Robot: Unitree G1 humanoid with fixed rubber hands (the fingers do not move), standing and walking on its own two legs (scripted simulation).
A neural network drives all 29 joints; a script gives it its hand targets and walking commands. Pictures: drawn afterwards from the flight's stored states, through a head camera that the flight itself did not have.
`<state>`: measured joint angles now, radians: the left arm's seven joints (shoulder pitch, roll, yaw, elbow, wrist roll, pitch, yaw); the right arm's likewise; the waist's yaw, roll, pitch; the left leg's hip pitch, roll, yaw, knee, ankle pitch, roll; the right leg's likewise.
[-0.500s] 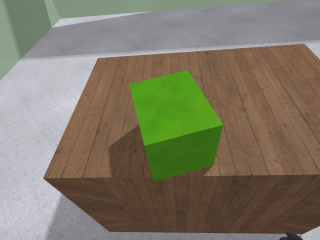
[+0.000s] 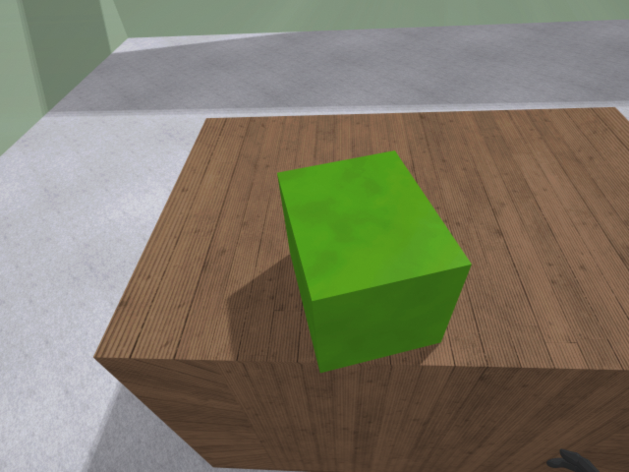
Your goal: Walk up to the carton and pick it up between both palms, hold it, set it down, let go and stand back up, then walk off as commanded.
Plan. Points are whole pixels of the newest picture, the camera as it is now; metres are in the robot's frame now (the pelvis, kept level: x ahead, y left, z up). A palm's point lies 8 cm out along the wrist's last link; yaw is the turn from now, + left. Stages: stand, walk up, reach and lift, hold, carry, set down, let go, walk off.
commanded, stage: walk up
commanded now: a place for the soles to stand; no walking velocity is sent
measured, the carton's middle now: (358, 257) +0.42 -0.03 +0.05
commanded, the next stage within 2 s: none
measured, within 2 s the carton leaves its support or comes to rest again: neither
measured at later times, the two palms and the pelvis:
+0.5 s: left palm out of the picture +0.12 +0.35 -0.07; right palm out of the picture +0.14 -0.29 -0.08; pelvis +0.02 +0.02 +0.00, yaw +0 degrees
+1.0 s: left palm out of the picture +0.12 +0.33 -0.07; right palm out of the picture +0.14 -0.31 -0.07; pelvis +0.01 +0.00 +0.00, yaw +1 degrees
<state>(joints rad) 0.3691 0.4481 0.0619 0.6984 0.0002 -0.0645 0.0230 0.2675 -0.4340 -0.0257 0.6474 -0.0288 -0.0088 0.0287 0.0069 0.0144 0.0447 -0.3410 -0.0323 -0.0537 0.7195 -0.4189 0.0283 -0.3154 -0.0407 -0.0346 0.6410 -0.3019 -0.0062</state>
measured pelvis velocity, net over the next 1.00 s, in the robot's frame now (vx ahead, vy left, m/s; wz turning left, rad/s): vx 0.01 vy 0.00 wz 0.01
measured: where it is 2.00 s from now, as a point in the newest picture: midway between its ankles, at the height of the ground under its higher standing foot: outside the picture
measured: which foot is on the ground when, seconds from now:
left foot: down 0.00-1.00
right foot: down 0.00-1.00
